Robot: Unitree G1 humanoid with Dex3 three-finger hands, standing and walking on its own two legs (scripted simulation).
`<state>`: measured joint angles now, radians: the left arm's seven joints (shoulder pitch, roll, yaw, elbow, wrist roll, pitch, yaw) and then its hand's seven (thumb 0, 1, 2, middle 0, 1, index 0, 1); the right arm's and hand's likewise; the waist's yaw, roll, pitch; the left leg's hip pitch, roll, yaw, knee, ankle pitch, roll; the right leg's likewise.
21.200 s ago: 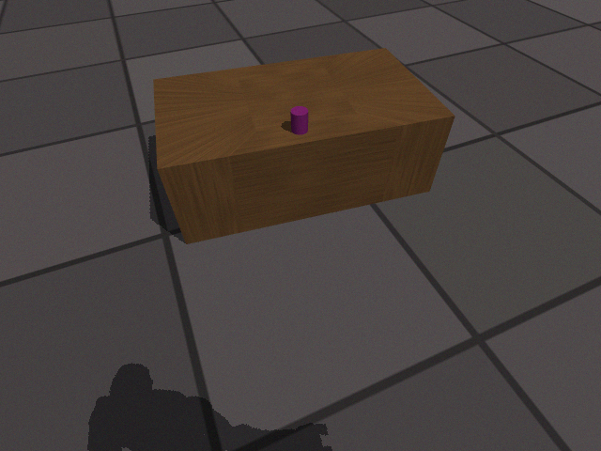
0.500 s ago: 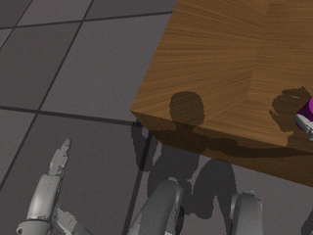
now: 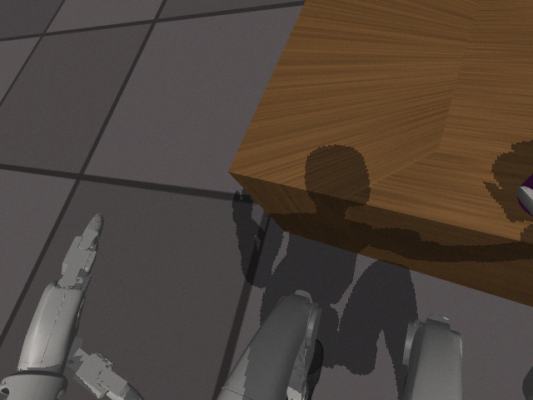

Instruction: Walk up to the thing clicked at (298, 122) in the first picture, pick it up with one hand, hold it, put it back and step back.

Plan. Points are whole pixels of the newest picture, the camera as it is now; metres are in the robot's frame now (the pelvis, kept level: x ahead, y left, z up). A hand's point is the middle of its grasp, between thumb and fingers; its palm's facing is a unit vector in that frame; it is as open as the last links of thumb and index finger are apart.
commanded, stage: lower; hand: right
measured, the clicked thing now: out of the picture +0.46 -0.26 -0.07
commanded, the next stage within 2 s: loosen in 0.36 s
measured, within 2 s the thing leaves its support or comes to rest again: rests again in 0.22 s
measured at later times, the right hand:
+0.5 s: hand out of the picture +0.47 -0.26 -0.08, palm faces +0.30 +0.95 +0.02, open 9.7 cm
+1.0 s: hand out of the picture +0.47 -0.26 -0.09, palm faces +0.29 +0.96 +0.01, open 12.7 cm
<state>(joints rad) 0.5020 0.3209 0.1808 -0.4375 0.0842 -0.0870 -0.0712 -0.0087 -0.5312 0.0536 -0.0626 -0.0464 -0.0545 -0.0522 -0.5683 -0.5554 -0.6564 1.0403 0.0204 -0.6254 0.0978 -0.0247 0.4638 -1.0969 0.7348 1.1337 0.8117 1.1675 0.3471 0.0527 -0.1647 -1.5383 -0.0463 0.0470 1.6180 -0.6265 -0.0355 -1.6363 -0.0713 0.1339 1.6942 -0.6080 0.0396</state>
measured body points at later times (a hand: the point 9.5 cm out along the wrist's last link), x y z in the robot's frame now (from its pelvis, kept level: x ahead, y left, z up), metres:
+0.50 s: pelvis -0.01 +0.00 -0.02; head +0.18 -0.10 +0.38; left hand +0.18 +0.25 +0.14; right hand +0.45 -0.31 -0.08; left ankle +0.06 +0.14 -0.52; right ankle +0.06 -0.14 -0.52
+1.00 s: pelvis -0.01 +0.00 -0.03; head +0.18 -0.09 +0.37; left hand +0.18 +0.25 +0.14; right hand +0.45 -0.31 -0.08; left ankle +0.06 +0.14 -0.52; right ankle +0.06 -0.14 -0.52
